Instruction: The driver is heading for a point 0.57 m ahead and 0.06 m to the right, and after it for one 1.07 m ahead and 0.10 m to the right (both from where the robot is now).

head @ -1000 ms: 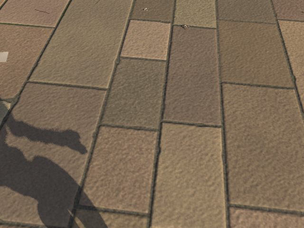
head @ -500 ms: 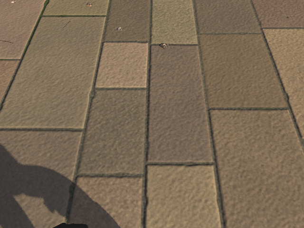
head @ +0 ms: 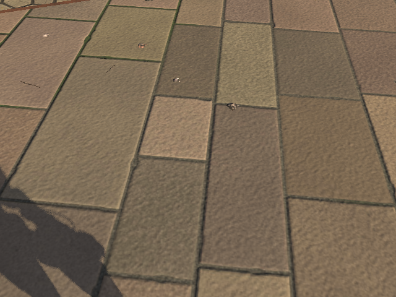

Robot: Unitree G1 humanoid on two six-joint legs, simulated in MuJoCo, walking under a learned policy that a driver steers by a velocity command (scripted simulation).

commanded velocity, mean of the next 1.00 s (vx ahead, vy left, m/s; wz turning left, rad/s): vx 0.31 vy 0.00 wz -0.01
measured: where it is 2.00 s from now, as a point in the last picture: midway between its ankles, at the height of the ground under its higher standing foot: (229, 228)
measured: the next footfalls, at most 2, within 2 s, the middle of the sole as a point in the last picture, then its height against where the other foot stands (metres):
left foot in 0.88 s outside the picture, level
right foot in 1.44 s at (237, 262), level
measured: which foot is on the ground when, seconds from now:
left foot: down 0.00-0.48, up 0.50-0.86, down 0.88-1.00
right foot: down 0.00-0.90, up 0.92-1.00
